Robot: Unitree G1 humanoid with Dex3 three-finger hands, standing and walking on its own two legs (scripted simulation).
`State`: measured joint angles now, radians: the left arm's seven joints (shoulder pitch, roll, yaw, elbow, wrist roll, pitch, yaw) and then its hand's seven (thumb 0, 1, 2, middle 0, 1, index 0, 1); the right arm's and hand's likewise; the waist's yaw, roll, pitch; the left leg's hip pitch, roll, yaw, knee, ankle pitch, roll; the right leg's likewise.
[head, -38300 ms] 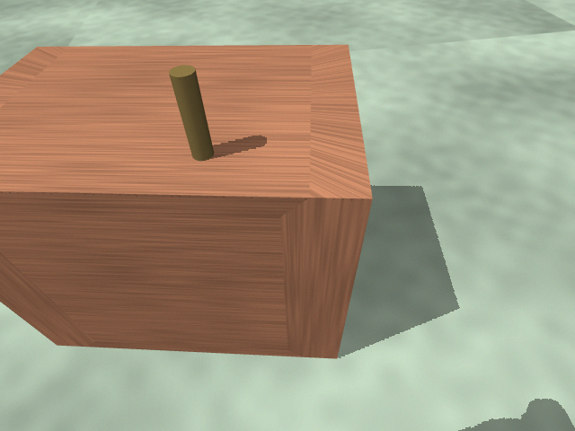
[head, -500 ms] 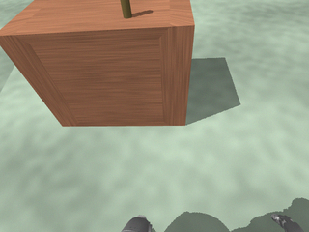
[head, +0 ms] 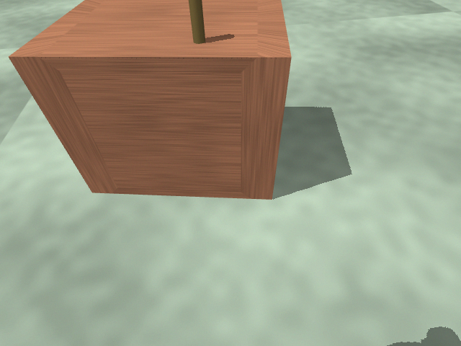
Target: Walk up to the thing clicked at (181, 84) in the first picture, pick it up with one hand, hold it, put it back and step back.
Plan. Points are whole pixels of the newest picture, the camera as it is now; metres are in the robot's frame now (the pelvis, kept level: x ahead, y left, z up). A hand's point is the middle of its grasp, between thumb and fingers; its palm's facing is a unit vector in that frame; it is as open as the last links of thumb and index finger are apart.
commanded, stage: step back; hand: left
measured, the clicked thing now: (196, 15) +1.15 +0.14 +0.13
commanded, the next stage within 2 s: stand in 0.58 s
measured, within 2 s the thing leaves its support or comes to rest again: neither
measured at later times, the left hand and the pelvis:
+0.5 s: hand out of the picture +0.12 +0.31 -0.15, palm faces +0.03 -0.92 -0.39, open 7.4 cm; pelvis +0.05 +0.03 +0.00, yaw +1 degrees
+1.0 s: hand out of the picture +0.13 +0.28 -0.14, palm faces -0.04 -0.94 -0.33, open 7.4 cm; pelvis +0.04 +0.03 +0.02, yaw +0 degrees
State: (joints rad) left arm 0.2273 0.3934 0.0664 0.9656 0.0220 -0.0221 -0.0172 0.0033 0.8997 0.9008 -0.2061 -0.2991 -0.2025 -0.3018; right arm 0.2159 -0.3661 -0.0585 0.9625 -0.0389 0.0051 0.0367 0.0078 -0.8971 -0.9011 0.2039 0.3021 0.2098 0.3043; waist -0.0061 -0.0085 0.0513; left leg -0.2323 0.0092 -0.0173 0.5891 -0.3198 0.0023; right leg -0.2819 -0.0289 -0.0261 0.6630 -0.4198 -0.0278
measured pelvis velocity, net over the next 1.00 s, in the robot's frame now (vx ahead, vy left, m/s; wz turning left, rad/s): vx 0.04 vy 0.03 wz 0.00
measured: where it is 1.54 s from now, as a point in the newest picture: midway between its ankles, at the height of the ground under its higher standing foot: outside the picture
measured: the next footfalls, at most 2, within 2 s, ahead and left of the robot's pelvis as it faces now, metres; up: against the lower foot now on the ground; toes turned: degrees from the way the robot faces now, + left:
left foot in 0.32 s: +0.12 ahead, +0.16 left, +0.00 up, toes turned +2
